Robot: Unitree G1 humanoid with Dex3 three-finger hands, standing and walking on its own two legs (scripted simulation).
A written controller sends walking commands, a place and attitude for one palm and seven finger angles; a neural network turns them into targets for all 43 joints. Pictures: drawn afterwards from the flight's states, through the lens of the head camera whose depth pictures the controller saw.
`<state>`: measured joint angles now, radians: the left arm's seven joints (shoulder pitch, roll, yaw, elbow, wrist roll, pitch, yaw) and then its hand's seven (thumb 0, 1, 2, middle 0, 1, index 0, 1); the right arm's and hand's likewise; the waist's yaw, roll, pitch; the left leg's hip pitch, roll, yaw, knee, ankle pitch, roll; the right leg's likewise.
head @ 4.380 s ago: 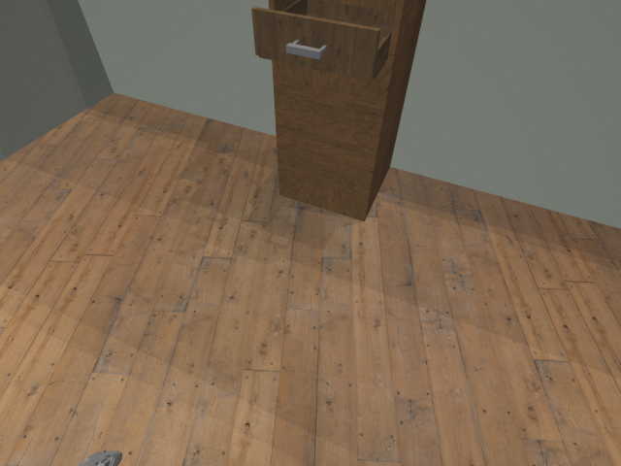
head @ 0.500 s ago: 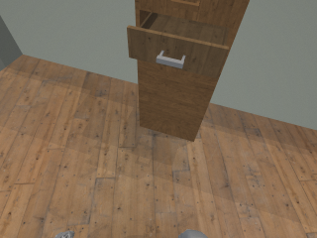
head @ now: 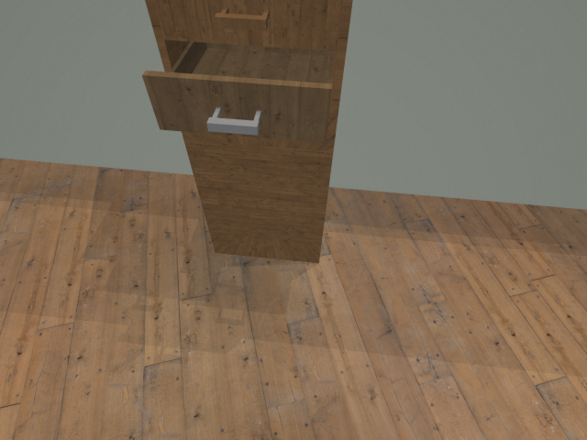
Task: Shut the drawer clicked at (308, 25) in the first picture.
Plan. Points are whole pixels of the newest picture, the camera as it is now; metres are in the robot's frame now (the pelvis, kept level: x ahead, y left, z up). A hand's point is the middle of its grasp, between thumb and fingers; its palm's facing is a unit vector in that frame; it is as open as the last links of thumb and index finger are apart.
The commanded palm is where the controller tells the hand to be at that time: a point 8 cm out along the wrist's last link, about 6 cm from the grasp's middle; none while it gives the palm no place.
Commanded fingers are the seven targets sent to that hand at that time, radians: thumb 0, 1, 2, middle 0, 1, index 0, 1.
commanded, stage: take the last steps up to it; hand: left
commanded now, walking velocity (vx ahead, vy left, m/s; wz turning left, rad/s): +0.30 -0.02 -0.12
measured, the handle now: (235, 120) +0.70 +0.17 +0.03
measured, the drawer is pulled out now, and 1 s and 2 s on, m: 0.15 0.15 0.15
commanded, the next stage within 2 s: come to a stop and stand still in 0.70 s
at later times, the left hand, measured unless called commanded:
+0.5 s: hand (223, 400) +0.21 +0.13 -0.18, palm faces -0.11 -0.98 -0.18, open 7.4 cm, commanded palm none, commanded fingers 0.00 0.90 0.90 -0.20 -0.30 -0.20 -0.30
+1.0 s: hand (232, 411) +0.20 +0.12 -0.19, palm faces +0.06 -0.99 -0.13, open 7.3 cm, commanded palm none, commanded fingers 0.00 0.90 0.90 -0.20 -0.30 -0.20 -0.30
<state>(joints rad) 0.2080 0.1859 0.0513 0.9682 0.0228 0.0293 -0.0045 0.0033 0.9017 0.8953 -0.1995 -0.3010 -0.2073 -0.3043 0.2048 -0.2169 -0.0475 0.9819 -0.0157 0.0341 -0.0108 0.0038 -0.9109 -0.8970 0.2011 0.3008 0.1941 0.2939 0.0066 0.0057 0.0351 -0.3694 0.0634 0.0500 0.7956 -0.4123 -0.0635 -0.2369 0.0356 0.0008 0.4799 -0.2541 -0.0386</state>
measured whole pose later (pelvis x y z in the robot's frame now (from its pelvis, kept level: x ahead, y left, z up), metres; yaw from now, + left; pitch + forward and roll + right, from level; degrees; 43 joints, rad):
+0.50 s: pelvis +0.11 -0.04 -0.01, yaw -5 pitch +0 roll +1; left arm 0.15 0.18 0.06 1.04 0.03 -0.02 -0.03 0.01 0.91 0.90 -0.19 -0.30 -0.20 -0.30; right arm 0.50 -0.11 -0.03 1.16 -0.02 -0.04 -0.01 0.00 -0.91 -0.90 0.21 0.30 0.20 0.29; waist -0.05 0.00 0.06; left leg -0.04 0.10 0.14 0.52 -0.44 -0.05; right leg -0.38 -0.06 -0.12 0.57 -0.17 -0.03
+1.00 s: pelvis +0.23 -0.04 +0.00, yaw -3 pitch -2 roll -1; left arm 0.34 0.15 0.02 1.14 0.01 0.01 0.03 0.00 0.91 0.90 -0.20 -0.30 -0.20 -0.30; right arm 0.14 -0.13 -0.01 1.05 -0.01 -0.03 -0.02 0.00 -0.92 -0.90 0.20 0.30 0.19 0.29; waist 0.06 -0.05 0.03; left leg -0.29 0.06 0.13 0.53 -0.21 0.03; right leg -0.12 -0.04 -0.14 0.51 -0.35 0.01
